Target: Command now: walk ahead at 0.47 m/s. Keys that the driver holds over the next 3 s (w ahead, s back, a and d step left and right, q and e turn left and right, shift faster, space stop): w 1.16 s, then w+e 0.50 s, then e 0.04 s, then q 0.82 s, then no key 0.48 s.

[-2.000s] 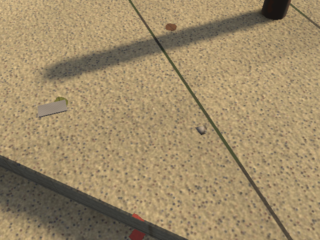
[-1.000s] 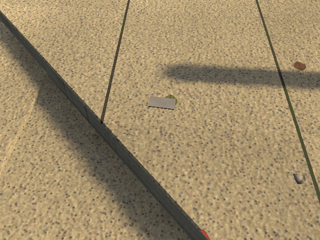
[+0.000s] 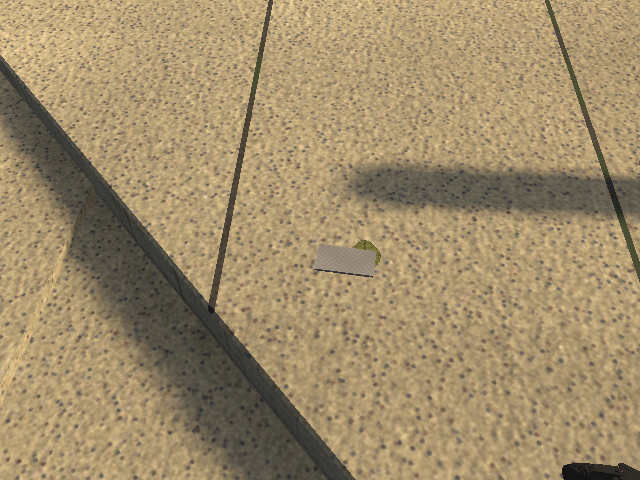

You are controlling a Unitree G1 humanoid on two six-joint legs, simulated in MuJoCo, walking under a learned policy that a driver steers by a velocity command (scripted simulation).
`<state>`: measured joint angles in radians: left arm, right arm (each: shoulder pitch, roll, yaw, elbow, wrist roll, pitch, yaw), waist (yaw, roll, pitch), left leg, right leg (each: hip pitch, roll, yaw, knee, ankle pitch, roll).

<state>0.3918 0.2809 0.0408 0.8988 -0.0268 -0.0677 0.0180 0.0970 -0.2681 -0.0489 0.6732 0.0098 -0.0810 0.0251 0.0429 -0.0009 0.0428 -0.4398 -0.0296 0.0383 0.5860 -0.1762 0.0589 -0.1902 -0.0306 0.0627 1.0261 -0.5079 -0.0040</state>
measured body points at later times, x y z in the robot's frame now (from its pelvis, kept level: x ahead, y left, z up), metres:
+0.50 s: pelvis +0.27 -0.06 +0.02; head +0.31 -0.06 +0.47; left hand +0.49 +0.10 -0.07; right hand +0.21 -0.29 -0.12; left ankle +0.09 +0.09 -0.71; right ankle +0.42 -0.16 -0.58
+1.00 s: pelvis +0.58 -0.11 +0.16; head +0.58 -0.13 +0.61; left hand +0.55 +0.10 +0.01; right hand +0.82 -0.32 +0.09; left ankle +0.78 +0.02 -0.49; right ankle +0.42 -0.16 -0.58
